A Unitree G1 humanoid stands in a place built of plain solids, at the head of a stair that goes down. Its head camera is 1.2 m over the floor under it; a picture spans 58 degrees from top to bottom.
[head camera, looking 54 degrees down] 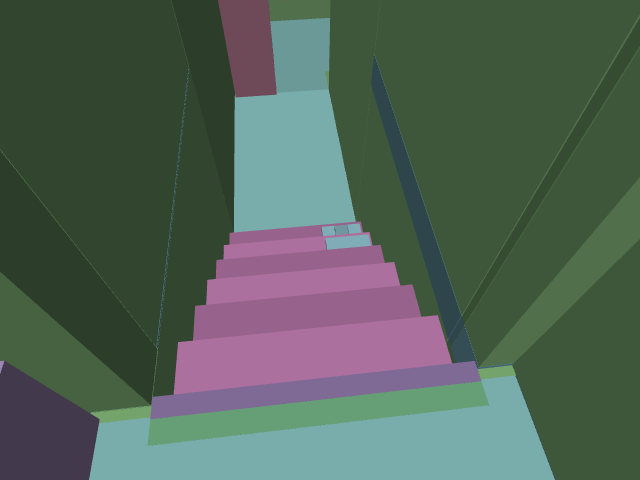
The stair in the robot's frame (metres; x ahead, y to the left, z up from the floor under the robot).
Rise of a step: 0.19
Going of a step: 0.24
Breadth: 0.90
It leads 6 degrees to the left of straight ahead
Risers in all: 7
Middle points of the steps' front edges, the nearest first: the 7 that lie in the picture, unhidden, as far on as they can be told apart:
0.40 0.01 0.00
0.63 0.03 -0.19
0.87 0.06 -0.38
1.10 0.09 -0.57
1.34 0.11 -0.75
1.57 0.14 -0.94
1.81 0.16 -1.13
